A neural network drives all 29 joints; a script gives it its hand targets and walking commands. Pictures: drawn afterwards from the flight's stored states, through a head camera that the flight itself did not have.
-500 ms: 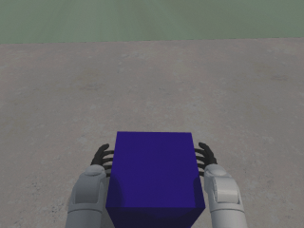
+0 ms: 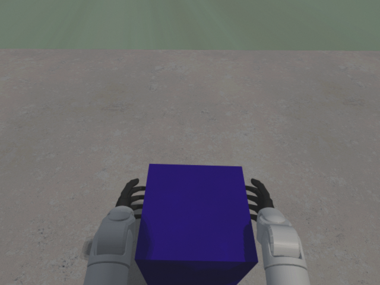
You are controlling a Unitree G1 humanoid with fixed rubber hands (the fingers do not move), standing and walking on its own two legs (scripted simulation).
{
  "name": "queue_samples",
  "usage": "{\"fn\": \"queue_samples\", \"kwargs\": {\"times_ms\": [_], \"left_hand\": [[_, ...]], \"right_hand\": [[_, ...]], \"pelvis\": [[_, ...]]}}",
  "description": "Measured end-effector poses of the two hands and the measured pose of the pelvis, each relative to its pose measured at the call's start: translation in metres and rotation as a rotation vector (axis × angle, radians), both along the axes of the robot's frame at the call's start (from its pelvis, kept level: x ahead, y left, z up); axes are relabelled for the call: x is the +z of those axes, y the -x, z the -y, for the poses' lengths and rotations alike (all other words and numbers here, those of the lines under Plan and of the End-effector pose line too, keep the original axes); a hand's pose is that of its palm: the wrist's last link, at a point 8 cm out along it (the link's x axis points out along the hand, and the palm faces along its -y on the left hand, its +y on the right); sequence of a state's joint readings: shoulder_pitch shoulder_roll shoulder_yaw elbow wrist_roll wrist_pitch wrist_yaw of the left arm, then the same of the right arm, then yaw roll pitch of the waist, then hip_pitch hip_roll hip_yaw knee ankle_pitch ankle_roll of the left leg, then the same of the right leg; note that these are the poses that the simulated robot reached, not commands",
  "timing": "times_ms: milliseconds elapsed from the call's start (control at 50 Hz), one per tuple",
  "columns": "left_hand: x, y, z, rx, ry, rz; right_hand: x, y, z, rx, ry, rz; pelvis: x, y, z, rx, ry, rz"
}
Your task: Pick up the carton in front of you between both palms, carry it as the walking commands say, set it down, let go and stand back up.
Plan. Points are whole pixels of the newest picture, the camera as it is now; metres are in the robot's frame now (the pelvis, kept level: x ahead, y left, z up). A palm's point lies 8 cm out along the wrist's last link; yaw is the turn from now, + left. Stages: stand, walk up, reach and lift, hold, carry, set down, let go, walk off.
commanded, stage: carry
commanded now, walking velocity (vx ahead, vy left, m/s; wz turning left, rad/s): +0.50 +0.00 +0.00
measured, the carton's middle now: (193, 229) +0.28 +0.00 -0.05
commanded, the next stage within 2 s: none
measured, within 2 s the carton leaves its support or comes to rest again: neither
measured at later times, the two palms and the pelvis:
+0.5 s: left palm (145, 142) +0.49 +0.13 +0.03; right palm (250, 144) +0.50 -0.16 +0.03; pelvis +0.21 -0.02 -0.01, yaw +1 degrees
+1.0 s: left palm (150, 105) +0.66 +0.14 +0.04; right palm (239, 106) +0.67 -0.16 +0.05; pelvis +0.38 -0.01 +0.00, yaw +1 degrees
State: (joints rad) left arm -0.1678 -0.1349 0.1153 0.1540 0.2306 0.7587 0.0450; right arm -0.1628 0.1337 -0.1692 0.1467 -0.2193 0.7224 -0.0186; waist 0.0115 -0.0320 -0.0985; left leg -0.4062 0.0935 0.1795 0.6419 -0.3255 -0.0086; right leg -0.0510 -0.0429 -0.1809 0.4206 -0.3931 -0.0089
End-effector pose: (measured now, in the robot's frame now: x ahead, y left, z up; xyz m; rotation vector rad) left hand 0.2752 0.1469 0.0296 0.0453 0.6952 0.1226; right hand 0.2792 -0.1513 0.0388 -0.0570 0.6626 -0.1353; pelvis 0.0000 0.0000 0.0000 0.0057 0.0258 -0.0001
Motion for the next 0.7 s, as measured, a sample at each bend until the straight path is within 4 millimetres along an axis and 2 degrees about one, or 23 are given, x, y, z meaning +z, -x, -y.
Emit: {"fn": "queue_samples", "kwargs": {"times_ms": [100,240,300,380,500,600,700], "left_hand": [[-0.001,-0.044,-0.016,0.003,0.011,0.026],[0.008,-0.089,-0.019,-0.022,0.000,-0.007],[0.016,-0.112,-0.016,-0.014,0.005,0.016],[0.021,-0.151,-0.008,0.003,-0.005,0.039],[0.003,-0.218,0.014,0.021,-0.045,0.021],[-0.010,-0.247,0.016,0.050,-0.039,-0.059],[-0.010,-0.279,0.011,0.064,-0.032,-0.042]], "right_hand": [[0.001,-0.044,-0.016,-0.004,0.003,0.026],[0.004,-0.078,-0.019,-0.032,-0.010,-0.008],[0.012,-0.103,-0.016,-0.031,-0.016,0.015],[0.016,-0.148,-0.008,-0.009,-0.019,0.037],[-0.009,-0.225,0.013,0.020,-0.039,0.025],[-0.022,-0.261,0.016,0.048,-0.033,-0.052],[-0.020,-0.297,0.011,0.058,-0.031,-0.035]], "pelvis": [[-0.004,-0.033,-0.017,-0.019,-0.019,-0.017],[0.014,-0.078,-0.025,-0.022,0.022,-0.044],[0.017,-0.102,-0.020,-0.014,0.026,-0.048],[0.014,-0.143,-0.007,-0.007,0.016,-0.044],[-0.006,-0.213,0.021,0.026,0.014,-0.023],[0.007,-0.248,0.031,0.050,-0.002,-0.043],[0.013,-0.282,0.029,0.045,-0.004,-0.044]]}}
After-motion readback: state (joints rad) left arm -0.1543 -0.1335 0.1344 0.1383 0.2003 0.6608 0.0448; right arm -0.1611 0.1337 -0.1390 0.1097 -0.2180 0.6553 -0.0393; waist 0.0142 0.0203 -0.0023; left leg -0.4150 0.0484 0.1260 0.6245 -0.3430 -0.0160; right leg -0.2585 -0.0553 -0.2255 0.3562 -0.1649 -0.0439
